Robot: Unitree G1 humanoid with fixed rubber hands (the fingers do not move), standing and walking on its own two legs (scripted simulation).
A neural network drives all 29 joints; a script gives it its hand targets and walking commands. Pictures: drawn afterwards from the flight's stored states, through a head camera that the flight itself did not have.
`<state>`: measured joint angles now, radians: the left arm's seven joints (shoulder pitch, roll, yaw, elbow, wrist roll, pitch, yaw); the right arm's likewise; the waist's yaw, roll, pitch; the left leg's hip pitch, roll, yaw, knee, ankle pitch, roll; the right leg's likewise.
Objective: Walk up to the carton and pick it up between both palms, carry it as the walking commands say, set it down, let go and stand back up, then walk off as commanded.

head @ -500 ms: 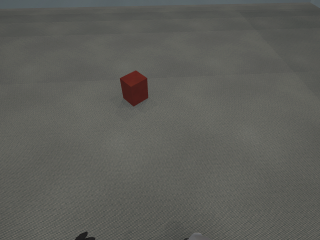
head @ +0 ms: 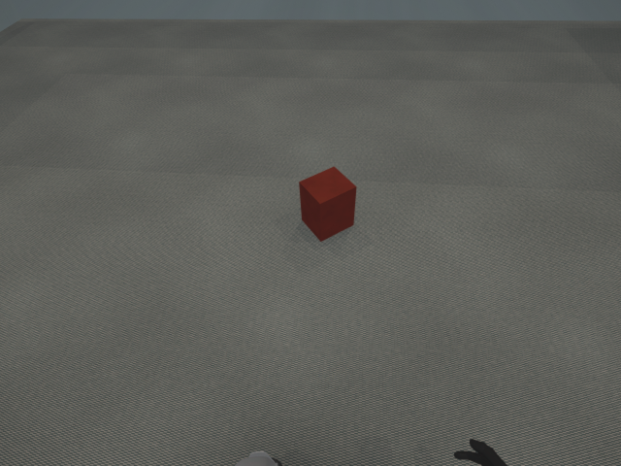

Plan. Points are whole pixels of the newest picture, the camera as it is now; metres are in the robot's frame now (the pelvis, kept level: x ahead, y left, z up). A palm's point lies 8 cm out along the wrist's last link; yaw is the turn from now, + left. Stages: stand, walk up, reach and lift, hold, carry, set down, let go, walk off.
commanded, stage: walk up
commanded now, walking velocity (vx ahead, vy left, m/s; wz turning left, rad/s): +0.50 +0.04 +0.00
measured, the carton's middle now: (327, 204) +1.23 +0.06 -0.66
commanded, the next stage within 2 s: none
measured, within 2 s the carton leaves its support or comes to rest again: neither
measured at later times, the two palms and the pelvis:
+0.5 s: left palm (204, 322) +0.37 +0.24 -0.12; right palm out of the picture +0.13 -0.21 -0.13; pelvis +0.23 +0.02 +0.00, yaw +0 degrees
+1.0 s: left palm (197, 343) +0.33 +0.24 -0.11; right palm (441, 245) +0.58 -0.20 -0.13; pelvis +0.44 +0.02 +0.01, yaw +0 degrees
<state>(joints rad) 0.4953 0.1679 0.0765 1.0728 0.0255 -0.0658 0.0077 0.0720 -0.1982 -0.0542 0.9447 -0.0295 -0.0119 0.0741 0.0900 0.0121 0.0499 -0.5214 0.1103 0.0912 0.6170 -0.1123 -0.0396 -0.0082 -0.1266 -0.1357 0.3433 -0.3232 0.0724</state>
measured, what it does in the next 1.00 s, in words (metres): walks ahead: left foot, then right foot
